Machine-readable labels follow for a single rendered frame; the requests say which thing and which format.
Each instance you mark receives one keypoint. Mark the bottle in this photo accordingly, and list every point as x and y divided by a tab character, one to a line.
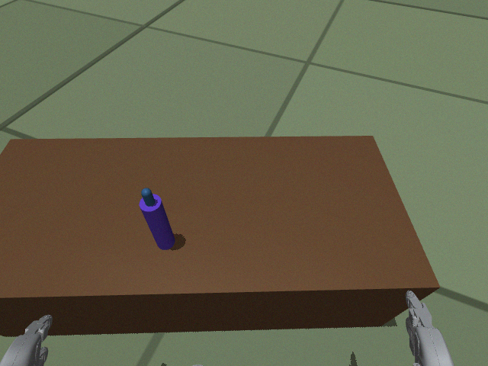
157	220

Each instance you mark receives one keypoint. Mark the left robot hand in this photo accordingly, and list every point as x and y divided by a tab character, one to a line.
26	349

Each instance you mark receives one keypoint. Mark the right robot hand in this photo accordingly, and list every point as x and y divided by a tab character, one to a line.
426	342

